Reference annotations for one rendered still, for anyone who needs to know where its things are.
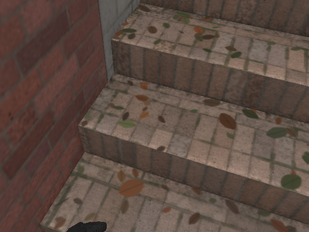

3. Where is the left robot hand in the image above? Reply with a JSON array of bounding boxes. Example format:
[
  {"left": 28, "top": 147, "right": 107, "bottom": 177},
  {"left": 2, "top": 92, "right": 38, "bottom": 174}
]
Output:
[{"left": 67, "top": 221, "right": 107, "bottom": 232}]

